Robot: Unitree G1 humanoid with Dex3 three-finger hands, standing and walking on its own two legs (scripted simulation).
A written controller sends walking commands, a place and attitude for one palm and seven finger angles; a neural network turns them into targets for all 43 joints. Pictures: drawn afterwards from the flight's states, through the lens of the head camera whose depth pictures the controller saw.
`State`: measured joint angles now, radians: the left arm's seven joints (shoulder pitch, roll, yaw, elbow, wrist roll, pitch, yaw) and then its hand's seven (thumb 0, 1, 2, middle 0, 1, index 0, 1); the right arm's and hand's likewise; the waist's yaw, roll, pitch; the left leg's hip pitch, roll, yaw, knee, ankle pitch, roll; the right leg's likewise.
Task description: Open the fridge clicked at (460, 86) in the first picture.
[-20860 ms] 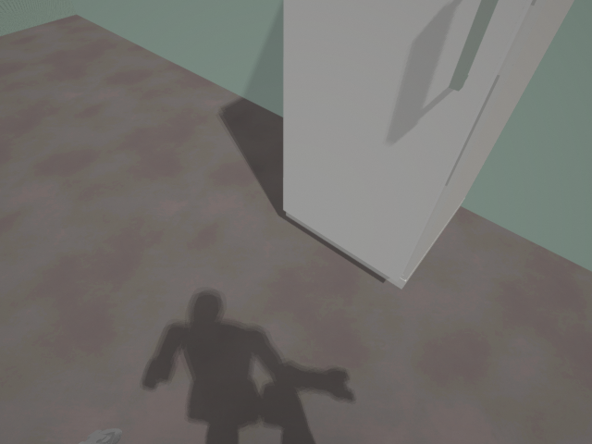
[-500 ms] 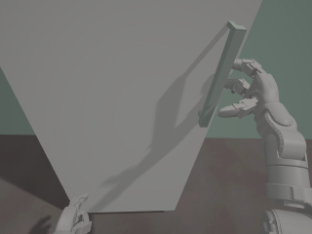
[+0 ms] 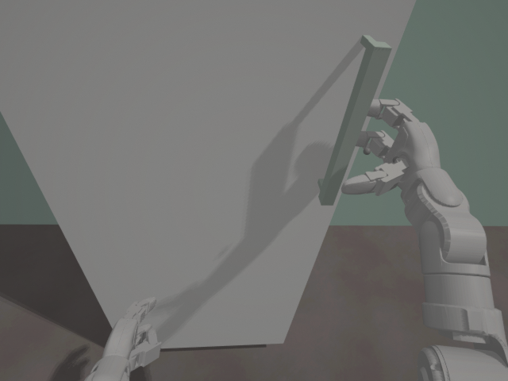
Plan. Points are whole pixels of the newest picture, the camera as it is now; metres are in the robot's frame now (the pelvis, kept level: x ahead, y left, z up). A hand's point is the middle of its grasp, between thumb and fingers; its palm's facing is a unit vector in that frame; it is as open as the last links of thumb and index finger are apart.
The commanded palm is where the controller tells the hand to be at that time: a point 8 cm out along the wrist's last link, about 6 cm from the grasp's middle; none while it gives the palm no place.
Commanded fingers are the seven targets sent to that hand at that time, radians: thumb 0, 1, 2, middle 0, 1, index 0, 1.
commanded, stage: slide the fingers in behind the handle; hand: right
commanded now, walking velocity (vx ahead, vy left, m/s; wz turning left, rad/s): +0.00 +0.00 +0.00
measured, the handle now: (343, 131) +0.43 -0.10 +0.24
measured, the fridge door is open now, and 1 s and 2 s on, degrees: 0 0 0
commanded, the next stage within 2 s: grip the handle and tug to test in 1.14 s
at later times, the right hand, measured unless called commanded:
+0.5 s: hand (350, 148) +0.37 -0.10 +0.24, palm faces -0.07 +1.00 -0.03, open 14.3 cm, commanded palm +0.34 -0.14 +0.25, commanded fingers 0.00 0.50 -0.30 0.30 1.20 0.30 1.20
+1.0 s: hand (342, 147) +0.37 -0.09 +0.24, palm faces -0.09 +1.00 -0.03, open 14.1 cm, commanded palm +0.35 -0.14 +0.25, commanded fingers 0.00 0.50 -0.30 0.30 1.20 0.30 1.20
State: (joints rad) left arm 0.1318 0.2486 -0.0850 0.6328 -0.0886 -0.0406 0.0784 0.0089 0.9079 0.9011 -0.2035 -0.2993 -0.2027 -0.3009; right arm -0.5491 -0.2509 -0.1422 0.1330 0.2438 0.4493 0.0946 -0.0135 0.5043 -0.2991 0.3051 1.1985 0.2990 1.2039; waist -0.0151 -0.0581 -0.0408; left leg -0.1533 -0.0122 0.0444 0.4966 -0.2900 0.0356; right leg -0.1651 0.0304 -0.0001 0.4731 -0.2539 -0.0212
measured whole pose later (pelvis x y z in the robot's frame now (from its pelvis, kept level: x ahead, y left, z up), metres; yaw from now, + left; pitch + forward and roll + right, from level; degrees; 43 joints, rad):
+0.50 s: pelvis +0.01 +0.00 +0.00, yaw +1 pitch -3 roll -1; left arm 0.15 0.25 -0.07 0.63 -0.08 0.00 0.06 0.01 0.91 0.90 -0.20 -0.30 -0.20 -0.30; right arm -0.49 -0.20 -0.11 0.00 0.23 0.49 0.03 -0.01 0.50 -0.30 0.31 1.20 0.25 1.18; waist -0.01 -0.06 -0.05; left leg -0.14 -0.02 0.03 0.50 -0.30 0.04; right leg -0.15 0.03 -0.01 0.47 -0.27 -0.02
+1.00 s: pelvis +0.01 +0.00 +0.00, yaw +0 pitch -3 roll -1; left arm 0.12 0.24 -0.09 0.62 -0.08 0.02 0.06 0.01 0.91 0.90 -0.20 -0.30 -0.20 -0.30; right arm -0.52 -0.19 -0.09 0.05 0.23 0.49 0.02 -0.01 0.50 -0.30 0.31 1.20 0.28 1.20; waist -0.01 -0.06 -0.04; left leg -0.14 -0.02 0.04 0.49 -0.30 0.04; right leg -0.15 0.03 0.00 0.47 -0.27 -0.02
